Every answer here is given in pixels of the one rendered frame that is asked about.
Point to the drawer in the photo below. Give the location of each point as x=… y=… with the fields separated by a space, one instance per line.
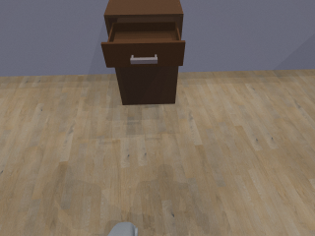
x=143 y=40

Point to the handle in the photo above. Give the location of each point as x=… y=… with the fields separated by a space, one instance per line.
x=143 y=60

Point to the robot left thigh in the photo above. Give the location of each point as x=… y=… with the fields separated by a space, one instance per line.
x=124 y=229

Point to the cabinet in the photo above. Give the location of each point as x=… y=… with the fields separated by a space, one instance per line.
x=145 y=85

